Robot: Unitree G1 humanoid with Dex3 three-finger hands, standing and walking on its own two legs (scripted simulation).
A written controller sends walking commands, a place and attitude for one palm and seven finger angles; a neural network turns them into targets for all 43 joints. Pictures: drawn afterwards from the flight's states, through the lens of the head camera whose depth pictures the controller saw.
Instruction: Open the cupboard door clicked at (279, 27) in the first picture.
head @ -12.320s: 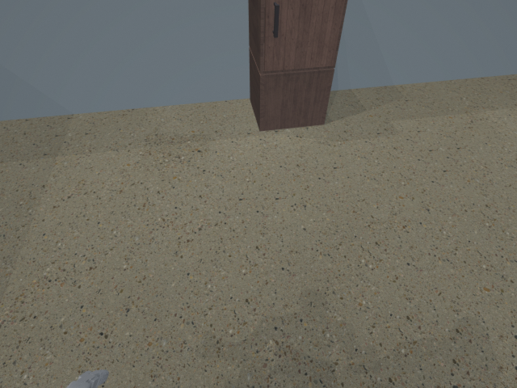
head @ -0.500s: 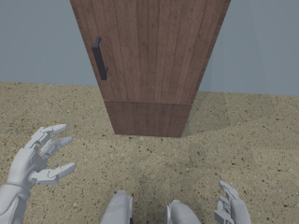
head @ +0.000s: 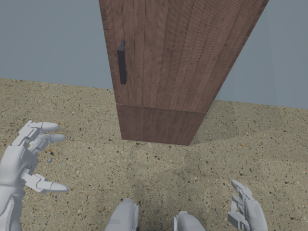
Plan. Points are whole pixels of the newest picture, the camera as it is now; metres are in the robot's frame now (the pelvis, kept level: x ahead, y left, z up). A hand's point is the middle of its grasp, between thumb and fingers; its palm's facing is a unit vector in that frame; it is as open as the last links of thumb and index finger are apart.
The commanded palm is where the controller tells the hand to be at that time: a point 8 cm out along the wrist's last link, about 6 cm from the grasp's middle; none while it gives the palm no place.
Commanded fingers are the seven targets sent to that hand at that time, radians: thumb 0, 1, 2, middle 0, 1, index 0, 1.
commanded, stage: raise the hand with hooked fingers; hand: left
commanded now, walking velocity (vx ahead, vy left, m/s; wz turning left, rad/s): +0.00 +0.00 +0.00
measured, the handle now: (123, 63) +0.61 +0.15 +0.03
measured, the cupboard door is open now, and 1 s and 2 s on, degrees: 0 0 0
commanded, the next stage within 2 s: move the hooked fingers beside the handle in 0.82 s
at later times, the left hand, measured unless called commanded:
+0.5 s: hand (51, 150) +0.29 +0.27 +0.04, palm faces -0.03 -1.00 -0.05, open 13.9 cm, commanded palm +0.27 +0.31 +0.04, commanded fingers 0.00 -0.50 0.30 -0.30 -1.20 -0.30 -1.20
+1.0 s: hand (62, 148) +0.29 +0.24 +0.03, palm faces +0.00 -1.00 -0.05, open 13.9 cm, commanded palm +0.29 +0.29 +0.04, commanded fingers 0.00 -0.50 0.30 -0.30 -1.20 -0.30 -1.20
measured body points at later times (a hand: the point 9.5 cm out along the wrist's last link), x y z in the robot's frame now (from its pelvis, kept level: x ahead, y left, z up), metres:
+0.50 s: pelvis +0.00 -0.01 +0.00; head +0.10 +0.02 +0.44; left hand +0.28 +0.32 +0.04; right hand +0.16 -0.26 -0.08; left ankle +0.06 +0.08 -0.63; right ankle +0.01 -0.12 -0.63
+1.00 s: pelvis +0.01 -0.02 -0.01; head +0.10 -0.01 +0.43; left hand +0.29 +0.30 +0.04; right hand +0.18 -0.28 -0.09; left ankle +0.06 +0.08 -0.63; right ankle +0.01 -0.12 -0.63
